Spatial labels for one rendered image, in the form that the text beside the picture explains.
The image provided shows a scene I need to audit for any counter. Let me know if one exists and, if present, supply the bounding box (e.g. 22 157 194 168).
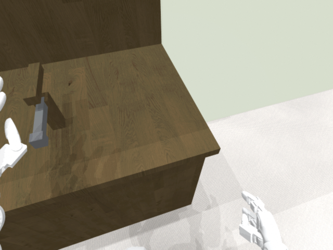
0 0 221 250

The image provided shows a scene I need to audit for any right robot hand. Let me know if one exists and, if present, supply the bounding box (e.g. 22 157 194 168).
239 191 282 249

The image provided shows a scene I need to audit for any left robot hand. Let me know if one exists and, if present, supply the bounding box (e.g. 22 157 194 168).
0 77 27 177

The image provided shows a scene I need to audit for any tap lever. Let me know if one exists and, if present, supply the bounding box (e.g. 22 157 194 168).
29 97 48 149

